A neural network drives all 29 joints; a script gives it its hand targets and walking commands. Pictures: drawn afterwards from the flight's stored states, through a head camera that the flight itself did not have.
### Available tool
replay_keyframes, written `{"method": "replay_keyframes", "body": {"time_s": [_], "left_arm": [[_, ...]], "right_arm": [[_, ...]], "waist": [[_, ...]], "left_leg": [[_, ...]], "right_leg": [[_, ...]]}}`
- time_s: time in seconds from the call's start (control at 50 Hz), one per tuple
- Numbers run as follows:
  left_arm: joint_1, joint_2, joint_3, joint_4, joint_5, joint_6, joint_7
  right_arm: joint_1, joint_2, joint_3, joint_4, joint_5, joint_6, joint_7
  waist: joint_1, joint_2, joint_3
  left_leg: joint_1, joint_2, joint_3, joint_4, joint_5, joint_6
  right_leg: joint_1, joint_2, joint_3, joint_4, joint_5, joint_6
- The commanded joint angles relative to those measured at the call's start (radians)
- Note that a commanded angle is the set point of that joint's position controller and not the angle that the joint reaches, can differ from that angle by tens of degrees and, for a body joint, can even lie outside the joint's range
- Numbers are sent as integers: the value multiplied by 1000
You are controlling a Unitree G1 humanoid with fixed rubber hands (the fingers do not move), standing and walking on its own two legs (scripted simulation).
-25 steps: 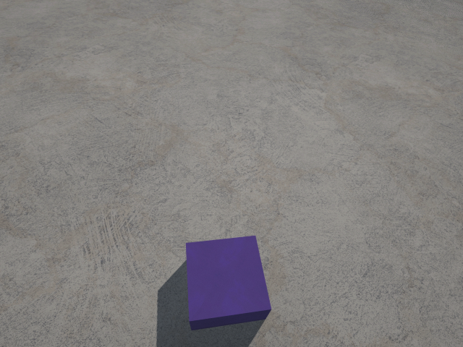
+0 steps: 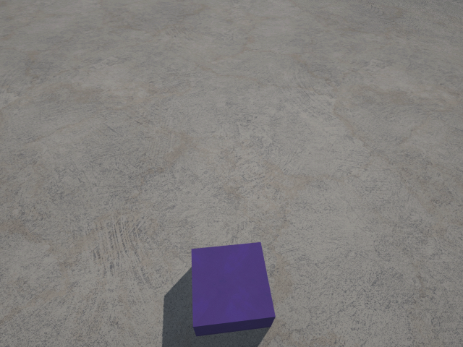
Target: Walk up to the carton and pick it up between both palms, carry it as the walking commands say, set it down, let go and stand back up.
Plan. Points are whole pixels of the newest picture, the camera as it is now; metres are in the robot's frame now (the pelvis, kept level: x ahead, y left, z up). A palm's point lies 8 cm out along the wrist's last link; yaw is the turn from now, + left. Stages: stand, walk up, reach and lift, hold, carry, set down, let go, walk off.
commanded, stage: walk up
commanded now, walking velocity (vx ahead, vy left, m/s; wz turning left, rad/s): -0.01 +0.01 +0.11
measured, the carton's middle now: (230, 287) +0.47 +0.01 -0.70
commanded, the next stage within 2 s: none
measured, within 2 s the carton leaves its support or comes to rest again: neither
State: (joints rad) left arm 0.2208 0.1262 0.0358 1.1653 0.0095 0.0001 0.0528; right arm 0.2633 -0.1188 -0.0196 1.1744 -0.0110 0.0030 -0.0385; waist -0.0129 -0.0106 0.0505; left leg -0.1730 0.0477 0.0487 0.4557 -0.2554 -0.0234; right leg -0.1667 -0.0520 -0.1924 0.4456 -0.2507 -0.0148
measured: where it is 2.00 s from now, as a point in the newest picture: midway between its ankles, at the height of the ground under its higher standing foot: outside the picture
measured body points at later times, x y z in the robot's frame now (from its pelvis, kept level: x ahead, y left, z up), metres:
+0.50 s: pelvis +0.00 +0.01 +0.00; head +0.01 +0.03 +0.45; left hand -0.02 +0.23 -0.17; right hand +0.00 -0.20 -0.16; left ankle -0.01 +0.13 -0.74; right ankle +0.00 -0.10 -0.74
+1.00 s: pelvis +0.00 +0.02 +0.00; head +0.00 +0.04 +0.45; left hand -0.02 +0.23 -0.17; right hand +0.00 -0.19 -0.16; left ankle -0.01 +0.13 -0.74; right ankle +0.00 -0.10 -0.74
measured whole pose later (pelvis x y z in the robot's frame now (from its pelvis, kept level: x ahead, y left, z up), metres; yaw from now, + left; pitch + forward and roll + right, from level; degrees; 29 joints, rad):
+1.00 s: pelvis +0.00 +0.02 +0.00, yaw +3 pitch +0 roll -2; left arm 0.27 0.13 0.04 1.15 0.00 0.01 0.06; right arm 0.28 -0.11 0.00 1.15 -0.02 -0.01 -0.05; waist 0.00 -0.01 0.01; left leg -0.25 0.02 0.00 0.53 -0.27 0.01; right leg -0.18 -0.08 -0.24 0.45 -0.25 0.02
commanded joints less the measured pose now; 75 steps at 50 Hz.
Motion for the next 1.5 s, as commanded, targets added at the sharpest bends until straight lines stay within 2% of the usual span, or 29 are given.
{"method": "replay_keyframes", "body": {"time_s": [0.0,0.02,0.04,0.1,0.14,0.24,0.38,0.4,0.44,0.48,0.54,0.56,0.58,0.74,0.82,0.86,0.88,0.94,1.0,1.02,1.06,1.08,1.1,1.2,1.22,1.28,1.32,1.42,1.48], "left_arm": [[66,97,19,-22,0,-6,3],[74,97,19,-19,-1,-7,3],[73,87,19,-20,-2,-5,2],[79,84,19,-24,-2,-2,4],[103,66,18,-29,-3,-6,5],[88,68,14,-22,-4,-6,4],[103,72,17,-25,-1,-6,9],[89,56,12,-27,-5,-1,9],[110,61,13,-21,-4,1,10],[128,69,21,-31,-4,-1,10],[139,62,20,-27,-2,2,8],[121,58,17,-35,-5,3,8],[121,67,19,-30,-8,-1,9],[120,78,21,-26,-5,-3,12],[131,68,15,-17,-7,4,12],[124,70,16,-23,-7,5,12],[140,70,18,-24,-6,1,11],[124,74,16,-35,-5,6,13],[132,74,22,-43,-4,6,14],[124,64,18,-43,-8,7,14],[126,88,26,-43,-6,5,11],[130,82,22,-39,-5,6,11],[118,82,28,-52,-6,7,13],[113,82,24,-50,-4,4,6],[131,91,28,-50,-7,2,8],[116,101,33,-48,-2,4,9],[126,86,27,-40,-4,1,8],[132,91,31,-51,-2,4,8],[133,84,31,-53,-7,4,9]], "right_arm": [[62,-90,-9,-16,-6,-13,-4],[57,-80,-5,-19,-6,-13,-6],[66,-84,-7,-18,-5,-15,-6],[81,-82,-4,-20,-7,-18,-7],[83,-73,-4,-26,-4,-16,-9],[89,-80,1,-22,-8,-24,-12],[88,-75,2,-20,-10,-18,-8],[96,-82,-2,-24,-10,-20,-11],[89,-81,-1,-24,-6,-18,-9],[106,-70,6,-21,-7,-17,-9],[91,-71,5,-23,-5,-19,-11],[97,-73,4,-34,-5,-21,-11],[83,-73,8,-27,-5,-22,-11],[75,-86,5,-37,-5,-22,-11],[68,-89,7,-42,-7,-25,-11],[85,-90,6,-43,-6,-24,-10],[66,-80,10,-46,-7,-23,-10],[79,-86,8,-49,-9,-21,-10],[75,-84,9,-49,-8,-20,-10],[78,-85,10,-54,-6,-20,-9],[70,-90,12,-50,-5,-22,-7],[71,-88,9,-62,-8,-22,-8],[78,-80,16,-55,-9,-21,-8],[68,-93,12,-64,-8,-24,-7],[76,-91,12,-59,-8,-21,-7],[79,-84,14,-56,-12,-22,-6],[79,-84,18,-58,-9,-21,-7],[75,-80,18,-61,-12,-22,-5],[70,-83,19,-59,-9,-29,-8]], "waist": [[8,-2,16],[12,-22,8],[8,19,9],[9,32,13],[23,7,23],[14,61,16],[11,8,22],[8,47,13],[13,45,34],[15,-8,13],[18,28,14],[15,71,12],[22,38,13],[21,14,-13],[22,60,-7],[11,58,1],[24,23,1],[13,65,-4],[27,22,18],[13,66,28],[20,21,-9],[14,58,-4],[19,18,7],[16,68,-6],[17,21,19],[14,10,9],[17,47,14],[23,26,-6],[23,57,-28]], "left_leg": [[-93,64,-26,-73,137,14],[-81,69,-31,-66,136,16],[-89,69,-32,-82,135,17],[-100,76,-47,-83,163,23],[-101,83,-49,-82,168,21],[-101,90,-66,-96,169,24],[-122,78,-68,-61,182,20],[-130,85,-69,-66,175,23],[-146,81,-85,-77,184,19],[-140,75,-87,-77,147,29],[-131,77,-79,-87,151,29],[-162,79,-92,-91,154,27],[-162,79,-95,-86,172,30],[-167,74,-99,-59,187,31],[-167,77,-106,-57,197,33],[-189,68,-115,-65,191,31],[-184,65,-110,-60,174,38],[-191,63,-111,-54,157,31],[-216,66,-122,-66,139,36],[-240,67,-145,-76,114,28],[-224,52,-127,-56,102,31],[-219,49,-114,-54,106,29],[-238,57,-137,-58,110,33],[-231,47,-124,-61,113,25],[-256,48,-136,-73,77,27],[-233,44,-118,-45,92,31],[-237,44,-134,-61,62,34],[-237,44,-134,-56,106,37],[-237,60,-159,-69,166,40]], "right_leg": [[53,-133,105,-132,53,0],[31,-137,123,-135,55,2],[45,-129,99,-122,62,6],[59,-124,97,-110,76,4],[43,-117,102,-122,72,9],[53,-110,85,-111,83,16],[38,-124,75,-119,69,21],[46,-118,56,-99,86,25],[54,-109,62,-108,79,29],[56,-111,64,-115,42,28],[59,-110,65,-111,51,17],[75,-109,64,-103,51,16],[77,-106,70,-105,56,19],[80,-118,54,-84,76,22],[61,-106,46,-69,83,30],[71,-111,40,-65,80,32],[63,-109,55,-76,77,32],[68,-121,54,-77,57,21],[66,-106,45,-67,25,26],[62,-110,68,-94,24,20],[82,-121,66,-95,12,19],[67,-123,61,-95,11,19],[78,-117,57,-91,26,21],[87,-118,68,-98,38,12],[78,-122,65,-113,-23,11],[74,-141,75,-120,-45,4],[74,-126,68,-122,-23,12],[93,-123,72,-101,-20,10],[107,-106,51,-60,29,12]]}}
